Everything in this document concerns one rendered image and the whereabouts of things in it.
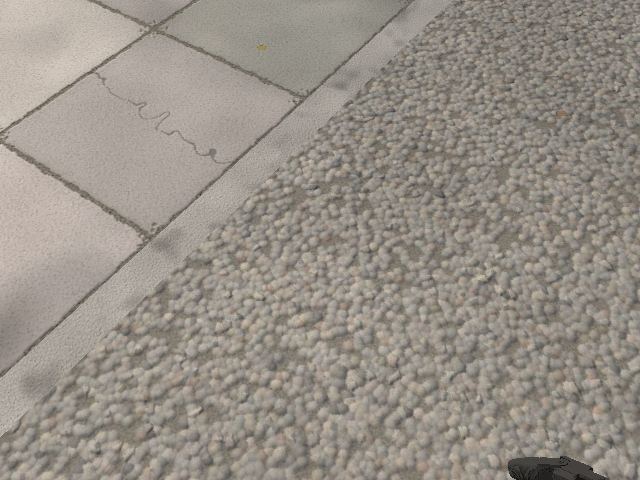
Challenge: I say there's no robot right hand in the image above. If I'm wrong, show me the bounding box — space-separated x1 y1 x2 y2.
508 456 609 480

